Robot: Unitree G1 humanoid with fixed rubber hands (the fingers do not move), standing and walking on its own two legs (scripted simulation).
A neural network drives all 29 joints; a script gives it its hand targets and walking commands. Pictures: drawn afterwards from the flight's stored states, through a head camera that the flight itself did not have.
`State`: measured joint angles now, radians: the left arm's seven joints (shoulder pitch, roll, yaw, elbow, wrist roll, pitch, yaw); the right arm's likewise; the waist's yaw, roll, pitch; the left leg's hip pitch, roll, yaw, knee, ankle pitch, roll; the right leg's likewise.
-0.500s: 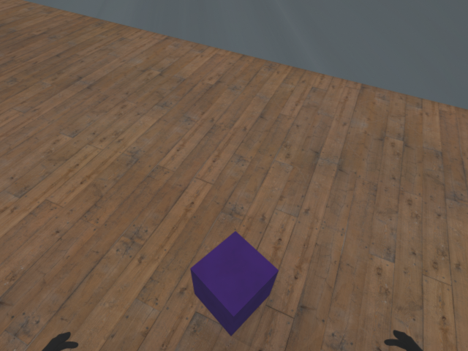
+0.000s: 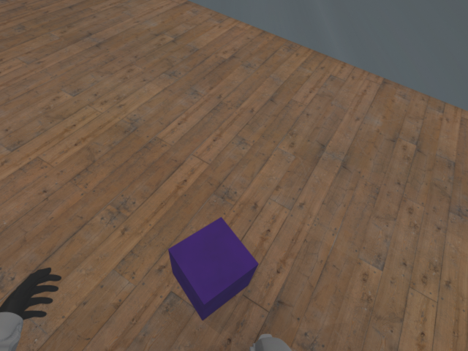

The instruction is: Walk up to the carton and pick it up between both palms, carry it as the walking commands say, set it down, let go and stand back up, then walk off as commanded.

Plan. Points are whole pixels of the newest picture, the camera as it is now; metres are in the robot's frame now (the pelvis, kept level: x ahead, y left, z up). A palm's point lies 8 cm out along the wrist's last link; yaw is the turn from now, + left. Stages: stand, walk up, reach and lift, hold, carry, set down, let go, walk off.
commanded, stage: walk up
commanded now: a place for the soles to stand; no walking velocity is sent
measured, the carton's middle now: (211, 268) +0.48 +0.00 -0.62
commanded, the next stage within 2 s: none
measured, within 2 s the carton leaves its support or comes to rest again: neither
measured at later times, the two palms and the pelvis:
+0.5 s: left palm out of the picture +0.12 +0.19 -0.11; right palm out of the picture +0.24 -0.55 -0.04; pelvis +0.08 -0.19 -0.03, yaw +16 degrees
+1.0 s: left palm out of the picture -0.09 +0.03 -0.03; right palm (430, 227) +0.39 -0.49 -0.08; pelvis +0.09 -0.30 +0.01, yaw +32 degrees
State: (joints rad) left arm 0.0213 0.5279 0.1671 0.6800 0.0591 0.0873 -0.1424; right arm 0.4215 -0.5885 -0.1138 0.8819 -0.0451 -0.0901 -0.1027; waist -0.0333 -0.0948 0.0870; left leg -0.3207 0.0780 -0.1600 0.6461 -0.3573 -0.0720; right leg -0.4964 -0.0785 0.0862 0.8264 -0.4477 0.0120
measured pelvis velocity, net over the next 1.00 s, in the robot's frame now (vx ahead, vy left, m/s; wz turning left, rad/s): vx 0.09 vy -0.30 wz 0.55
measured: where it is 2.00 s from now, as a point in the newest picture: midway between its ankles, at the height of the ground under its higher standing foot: outside the picture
